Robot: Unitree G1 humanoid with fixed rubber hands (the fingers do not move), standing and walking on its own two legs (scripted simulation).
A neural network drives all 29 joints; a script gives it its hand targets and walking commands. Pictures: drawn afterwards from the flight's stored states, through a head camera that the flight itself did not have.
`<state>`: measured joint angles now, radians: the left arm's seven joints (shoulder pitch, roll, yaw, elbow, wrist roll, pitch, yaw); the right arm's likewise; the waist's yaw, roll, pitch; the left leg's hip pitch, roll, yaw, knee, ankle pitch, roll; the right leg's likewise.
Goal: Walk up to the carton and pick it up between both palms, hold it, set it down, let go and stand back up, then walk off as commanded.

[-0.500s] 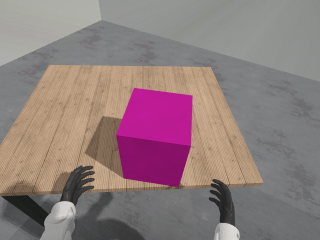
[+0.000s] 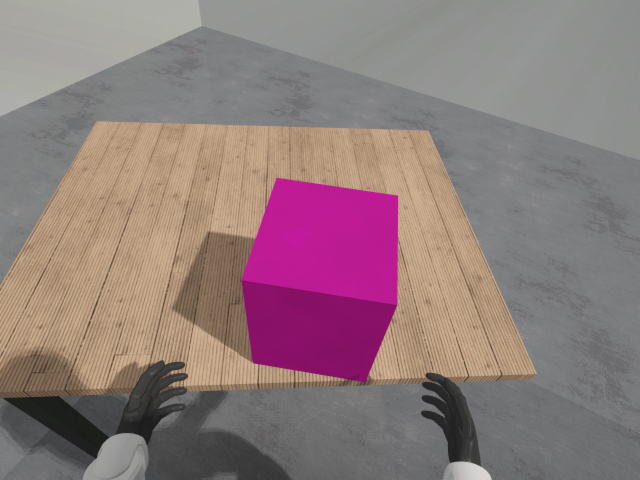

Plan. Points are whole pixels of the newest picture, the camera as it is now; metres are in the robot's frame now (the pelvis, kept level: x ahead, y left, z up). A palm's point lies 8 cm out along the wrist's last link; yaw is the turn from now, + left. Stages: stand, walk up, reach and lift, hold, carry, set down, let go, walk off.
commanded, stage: set down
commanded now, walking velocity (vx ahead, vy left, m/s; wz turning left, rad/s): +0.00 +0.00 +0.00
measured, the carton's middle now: (322, 283) +0.42 -0.04 -0.06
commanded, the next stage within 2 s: let go in 1.54 s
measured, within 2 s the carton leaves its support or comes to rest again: neither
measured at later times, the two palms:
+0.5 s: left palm (137, 434) +0.21 +0.22 -0.07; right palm (465, 441) +0.16 -0.20 -0.06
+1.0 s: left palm (139, 442) +0.20 +0.21 -0.07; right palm (486, 449) +0.15 -0.23 -0.07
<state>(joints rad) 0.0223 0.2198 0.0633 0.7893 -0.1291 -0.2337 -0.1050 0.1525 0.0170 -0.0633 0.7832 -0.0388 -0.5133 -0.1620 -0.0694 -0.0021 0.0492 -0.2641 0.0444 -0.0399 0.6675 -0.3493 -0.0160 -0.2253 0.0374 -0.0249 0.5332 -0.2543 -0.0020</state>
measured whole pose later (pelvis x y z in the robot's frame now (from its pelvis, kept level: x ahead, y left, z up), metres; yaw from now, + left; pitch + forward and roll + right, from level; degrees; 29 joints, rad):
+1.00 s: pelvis +0.01 -0.01 +0.01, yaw +0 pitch -6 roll -1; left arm 0.07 0.22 0.05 0.71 -0.09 0.10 -0.01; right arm 0.15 -0.10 -0.06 0.78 -0.04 -0.26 -0.03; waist -0.07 0.00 0.05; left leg -0.15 0.03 -0.04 0.56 -0.31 -0.02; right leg -0.14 0.03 -0.02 0.49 -0.25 0.00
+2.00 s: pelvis +0.01 -0.01 +0.01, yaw +0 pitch -6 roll -1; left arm 0.10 0.22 0.05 0.71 -0.06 0.15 0.03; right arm 0.15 -0.15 -0.06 0.78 -0.04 -0.20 0.02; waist -0.07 0.00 0.05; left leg -0.15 0.03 -0.04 0.56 -0.31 -0.02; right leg -0.14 0.02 -0.02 0.49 -0.25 0.00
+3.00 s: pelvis +0.02 -0.01 +0.01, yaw +1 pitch -5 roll -1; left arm 0.10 0.22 0.05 0.71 -0.03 -0.02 0.02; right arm 0.18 -0.26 -0.06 0.78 -0.04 -0.03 0.02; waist -0.07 0.00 0.05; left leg -0.15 0.02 -0.04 0.56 -0.32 -0.02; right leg -0.14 0.01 -0.02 0.51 -0.27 0.00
